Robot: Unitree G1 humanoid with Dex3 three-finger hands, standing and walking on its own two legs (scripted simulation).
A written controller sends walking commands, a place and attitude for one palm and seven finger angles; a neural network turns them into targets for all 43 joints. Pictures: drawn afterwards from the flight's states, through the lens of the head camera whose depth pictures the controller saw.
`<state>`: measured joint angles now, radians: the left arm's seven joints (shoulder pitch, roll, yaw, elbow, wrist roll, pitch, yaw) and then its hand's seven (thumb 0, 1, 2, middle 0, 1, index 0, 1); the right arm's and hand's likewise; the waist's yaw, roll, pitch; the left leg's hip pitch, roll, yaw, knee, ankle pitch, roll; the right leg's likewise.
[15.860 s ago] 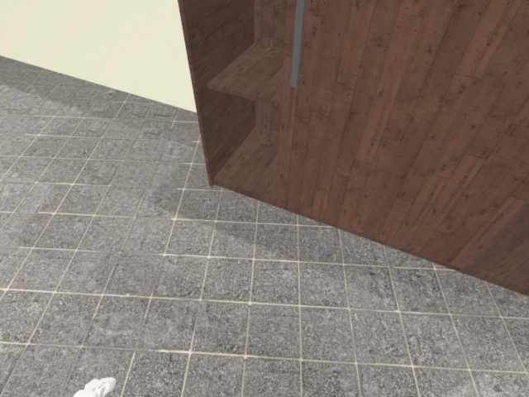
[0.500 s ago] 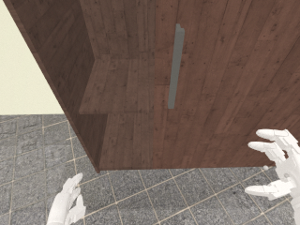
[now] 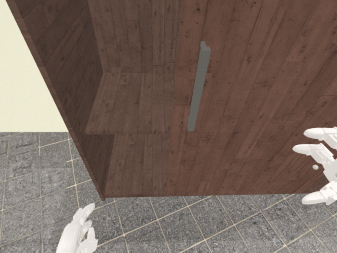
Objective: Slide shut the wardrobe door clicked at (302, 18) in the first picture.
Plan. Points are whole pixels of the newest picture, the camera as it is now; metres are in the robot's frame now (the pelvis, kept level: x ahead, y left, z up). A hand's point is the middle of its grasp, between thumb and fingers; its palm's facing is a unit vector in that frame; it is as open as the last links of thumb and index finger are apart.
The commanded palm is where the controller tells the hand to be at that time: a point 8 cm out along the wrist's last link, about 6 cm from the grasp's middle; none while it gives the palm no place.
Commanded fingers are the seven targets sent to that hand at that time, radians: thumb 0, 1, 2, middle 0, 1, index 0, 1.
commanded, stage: raise the hand with hooked fingers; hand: right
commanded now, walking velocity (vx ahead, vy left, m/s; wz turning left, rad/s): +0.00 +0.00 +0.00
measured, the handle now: (195, 91) +0.54 -0.06 +0.10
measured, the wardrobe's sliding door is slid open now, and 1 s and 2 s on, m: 0.36 0.36 0.36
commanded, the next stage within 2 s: move the hooked fingers beside the handle in 0.40 s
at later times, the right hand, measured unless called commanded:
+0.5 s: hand (303, 169) +0.27 -0.26 +0.13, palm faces +0.01 +1.00 -0.08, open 13.9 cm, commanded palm +0.24 -0.30 +0.13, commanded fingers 0.00 0.50 -0.30 0.30 1.20 0.30 1.20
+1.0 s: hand (273, 146) +0.33 -0.22 +0.12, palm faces -0.02 +1.00 -0.04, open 13.9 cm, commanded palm +0.31 -0.26 +0.12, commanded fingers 0.00 0.50 -0.30 0.30 1.20 0.30 1.20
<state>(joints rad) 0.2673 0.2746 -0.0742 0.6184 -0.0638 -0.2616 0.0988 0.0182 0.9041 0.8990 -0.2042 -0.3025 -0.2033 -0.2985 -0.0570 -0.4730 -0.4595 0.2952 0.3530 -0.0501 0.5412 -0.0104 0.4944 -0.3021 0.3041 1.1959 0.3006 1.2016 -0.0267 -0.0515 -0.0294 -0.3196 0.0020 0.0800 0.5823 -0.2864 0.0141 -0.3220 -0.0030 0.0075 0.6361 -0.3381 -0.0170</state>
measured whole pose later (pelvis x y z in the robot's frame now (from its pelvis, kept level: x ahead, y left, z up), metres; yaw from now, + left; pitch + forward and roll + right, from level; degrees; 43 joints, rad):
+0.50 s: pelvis +0.00 +0.01 +0.00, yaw +1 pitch +1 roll +1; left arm 0.25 0.28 -0.06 0.62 -0.06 -0.28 0.11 0.02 0.91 0.90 -0.20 -0.30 -0.20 -0.30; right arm -0.02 -0.42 -0.45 0.29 0.35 -0.09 0.52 -0.01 0.49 -0.30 0.31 1.20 0.30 1.20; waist -0.03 -0.06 -0.02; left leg -0.31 -0.01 0.07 0.58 -0.28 0.03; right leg -0.30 -0.01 0.00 0.60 -0.32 0.00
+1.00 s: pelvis -0.01 +0.01 +0.00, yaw +1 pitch +2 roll +0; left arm 0.27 0.27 -0.05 0.64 -0.06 -0.26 0.10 0.02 0.91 0.90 -0.20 -0.30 -0.20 -0.30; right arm -0.22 -0.37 -0.36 0.42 0.28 -0.10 0.40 -0.01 0.50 -0.30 0.31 1.20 0.30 1.20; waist 0.01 -0.04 -0.03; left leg -0.34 0.00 0.06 0.59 -0.28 0.03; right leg -0.32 -0.01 -0.01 0.60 -0.31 0.00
